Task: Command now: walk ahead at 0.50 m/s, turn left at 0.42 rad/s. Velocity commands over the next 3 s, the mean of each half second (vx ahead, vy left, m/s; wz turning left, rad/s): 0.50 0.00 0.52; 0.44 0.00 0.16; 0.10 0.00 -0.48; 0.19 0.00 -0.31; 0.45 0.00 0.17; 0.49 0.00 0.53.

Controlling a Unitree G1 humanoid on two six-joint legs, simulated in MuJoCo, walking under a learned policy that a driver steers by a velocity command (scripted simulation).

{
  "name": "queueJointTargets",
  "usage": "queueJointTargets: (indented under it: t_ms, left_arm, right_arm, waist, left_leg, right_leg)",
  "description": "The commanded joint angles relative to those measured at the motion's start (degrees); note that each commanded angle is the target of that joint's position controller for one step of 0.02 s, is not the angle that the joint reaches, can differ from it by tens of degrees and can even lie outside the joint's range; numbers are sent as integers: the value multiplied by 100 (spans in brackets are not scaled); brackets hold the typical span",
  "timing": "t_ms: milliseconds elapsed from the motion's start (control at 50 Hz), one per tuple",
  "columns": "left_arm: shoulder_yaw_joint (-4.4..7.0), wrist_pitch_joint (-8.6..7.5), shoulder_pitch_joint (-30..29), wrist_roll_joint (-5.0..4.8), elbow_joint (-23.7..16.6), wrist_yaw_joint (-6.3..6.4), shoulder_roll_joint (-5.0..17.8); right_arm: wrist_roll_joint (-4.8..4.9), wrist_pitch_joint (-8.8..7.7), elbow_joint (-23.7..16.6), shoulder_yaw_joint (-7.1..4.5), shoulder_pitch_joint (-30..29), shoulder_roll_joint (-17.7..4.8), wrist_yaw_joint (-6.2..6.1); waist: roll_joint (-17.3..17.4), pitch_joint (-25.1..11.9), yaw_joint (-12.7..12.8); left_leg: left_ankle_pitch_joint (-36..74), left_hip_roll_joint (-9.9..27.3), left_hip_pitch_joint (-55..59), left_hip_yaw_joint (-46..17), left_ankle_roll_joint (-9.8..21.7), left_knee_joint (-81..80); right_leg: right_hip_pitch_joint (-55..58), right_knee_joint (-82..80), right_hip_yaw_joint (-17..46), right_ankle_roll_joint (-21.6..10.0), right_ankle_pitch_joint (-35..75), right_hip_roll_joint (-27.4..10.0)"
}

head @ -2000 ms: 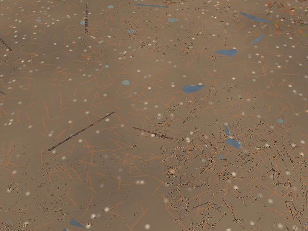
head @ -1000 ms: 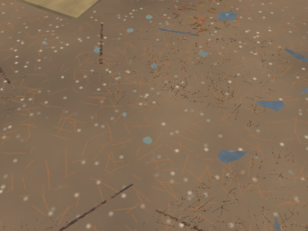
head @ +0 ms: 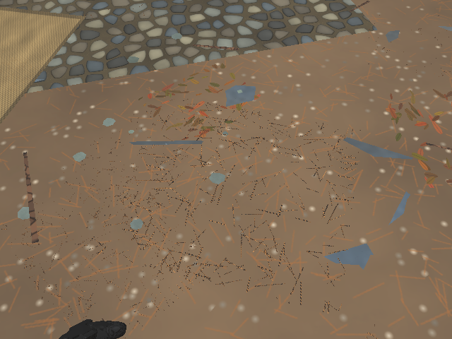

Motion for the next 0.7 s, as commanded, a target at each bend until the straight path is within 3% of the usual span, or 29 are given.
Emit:
queueJointTargets:
  t_ms: [20, 40, 60, 100, 180, 260, 360, 400, 420, 460, 480, 500, 520, 540, 560, 580, 600, 640, 700]
  left_arm:
    - [509, 70, 1913, -20, 139, 146, 1476]
    - [378, 64, 1522, -66, 62, 116, 958]
    - [323, 25, 1283, -89, 67, 90, 719]
    - [281, -59, 1226, -104, 140, 112, 542]
    - [350, -196, 1549, -183, 360, 104, 639]
    - [373, -173, 1766, -157, 540, 95, 633]
    - [451, -131, 2019, -151, 728, 119, 869]
    - [475, -64, 2151, -147, 821, 141, 953]
    - [488, -27, 2162, -143, 852, 156, 1023]
    - [532, 78, 2182, -139, 901, 179, 1220]
    - [534, 132, 2129, -162, 872, 179, 1260]
    - [486, 138, 2141, -132, 720, 166, 1117]
    - [353, 102, 2298, -144, 283, 39, 433]
    - [445, 46, 1556, -105, 120, 29, 938]
    - [423, -15, 1214, -193, 1, 8, 865]
    - [382, -71, 1304, -199, 74, 23, 796]
    - [390, -34, 1372, -132, 139, 34, 783]
    - [374, 174, 1730, -3, 263, 3, 714]
    - [344, 316, 1572, -8, 251, -76, 544]
  right_arm:
    - [-40, -2, -649, -138, -19, -664, -77]
    - [-93, 47, -602, -177, -281, -708, -33]
    - [-94, 65, -605, -161, -444, -561, 21]
    - [-184, 175, -594, -179, -530, -495, 102]
    - [-209, 302, -817, -159, -1050, -350, 217]
    - [-207, 318, -1116, -93, -1845, -274, 315]
    - [-225, 290, -1462, 8, -2720, -249, 415]
    - [-251, 293, -1544, -3, -2838, -312, 405]
    - [-263, 296, -1549, -21, -2781, -349, 381]
    - [-283, 270, -1399, -107, -2134, -496, 302]
    - [-315, 211, -1142, -196, -1296, -620, 237]
    - [-370, 185, -871, -366, -345, -1070, 131]
    - [-273, 210, -982, -518, -586, -1770, 58]
    - [-112, 271, -1070, -521, -318, -1722, 31]
    - [-95, 285, -951, -472, -578, -1537, -19]
    - [-62, 257, -926, -387, -828, -1207, -40]
    - [-52, 217, -959, -335, -1086, -1031, -57]
    - [-22, 110, -997, -225, -1308, -753, -48]
    - [-25, -38, -810, -213, -995, -799, -14]
  waist:
    - [-1056, -1080, 920]
    - [-504, -442, 777]
    - [-444, -108, 668]
    - [-661, 28, 514]
    - [-480, -19, 460]
    - [-448, 200, 561]
    - [-425, 421, 741]
    - [-420, 423, 753]
    - [-460, 342, 699]
    - [-546, -124, 391]
    - [-383, -612, 10]
    - [155, -1236, -356]
    - [1547, -1584, 129]
    - [618, -1755, -273]
    - [377, -944, -99]
    - [95, -424, 163]
    - [7, -215, 394]
    - [108, -309, 681]
    - [135, -189, 684]
  left_leg:
    - [-577, 132, -3209, 149, 291, 3122]
    - [-63, 380, -3249, 15, 310, 3240]
    - [314, 539, -3134, 43, 248, 3117]
    - [647, 693, -2906, 136, 113, 2986]
    - [1246, 747, -3261, 235, -41, 2996]
    - [1953, 787, -3522, 397, -131, 2145]
    - [2209, 690, -2943, 916, 120, 700]
    - [1828, 547, -2764, 1111, 307, 407]
    - [1547, 389, -2532, 1230, 422, 303]
    - [955, -57, -1670, 1397, 696, 128]
    - [1116, -257, -582, 1337, 870, -283]
    - [591, 417, 927, 262, 1142, -562]
    - [538, 2103, 2495, -2797, 1893, -1019]
    - [917, 2271, 2492, -3730, 2004, -1637]
    - [1528, 2129, 1936, -2739, 1879, -1665]
    - [2315, 1872, 1109, -2137, 1671, -1717]
    - [2802, 1561, 557, -1705, 1492, -1782]
    - [3410, 1282, -27, -1170, 1391, -1947]
    - [3509, 1104, -215, -779, 1308, -2257]
  right_leg:
    - [3209, -1629, 3865, -975, -2656, -2544]
    - [2648, -1698, 3107, -879, -2509, -2203]
    - [2196, -1840, 2331, -772, -1662, -1905]
    - [1850, -1972, 1350, -577, -472, -1524]
    - [2000, -2051, 497, -661, 935, -1495]
    - [2060, -2124, -192, -672, 1248, -1398]
    - [2234, -2032, -787, -546, 1576, -1481]
    - [2572, -1722, -976, -480, 2289, -1549]
    - [2717, -1390, -1098, -438, 3156, -1556]
    - [2887, -82, -1273, -393, 4727, -1554]
    - [2509, 1132, -1387, -297, 4427, -1471]
    - [1322, 2827, -1409, -108, 2691, -1307]
    - [-1269, 4776, -1102, 264, -2416, -180]
    - [-1859, 5218, 141, 255, -2297, -36]
    - [-2159, 5033, 269, 183, -1631, -349]
    - [-1857, 4456, 240, 161, -1228, -550]
    - [-1488, 4079, 270, 189, -1149, -661]
    - [-837, 3704, 258, 285, -1124, -714]
    - [-910, 3132, 84, 351, -654, -697]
